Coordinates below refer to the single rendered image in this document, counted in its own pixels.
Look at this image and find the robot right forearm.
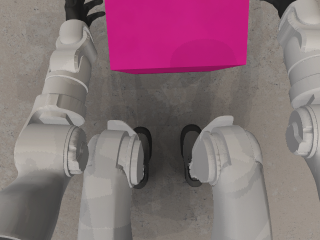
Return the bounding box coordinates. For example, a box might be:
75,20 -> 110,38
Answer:
276,0 -> 320,109

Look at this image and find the left robot foot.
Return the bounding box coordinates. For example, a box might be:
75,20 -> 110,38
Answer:
133,126 -> 152,189

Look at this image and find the carton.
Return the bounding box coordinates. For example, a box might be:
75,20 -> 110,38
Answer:
104,0 -> 250,74

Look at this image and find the robot left forearm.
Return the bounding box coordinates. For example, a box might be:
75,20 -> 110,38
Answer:
14,19 -> 98,170

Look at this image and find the robot right hand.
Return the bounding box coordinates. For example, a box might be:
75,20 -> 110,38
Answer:
260,0 -> 297,19

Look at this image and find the robot left hand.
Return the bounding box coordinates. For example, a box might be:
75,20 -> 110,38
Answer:
64,0 -> 106,28

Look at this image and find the robot right upper arm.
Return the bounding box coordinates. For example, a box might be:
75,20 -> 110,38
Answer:
285,104 -> 320,201

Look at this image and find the robot left upper arm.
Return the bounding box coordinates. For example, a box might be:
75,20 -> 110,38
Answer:
0,123 -> 89,240

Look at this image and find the robot right thigh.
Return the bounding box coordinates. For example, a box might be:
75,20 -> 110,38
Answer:
196,125 -> 273,240

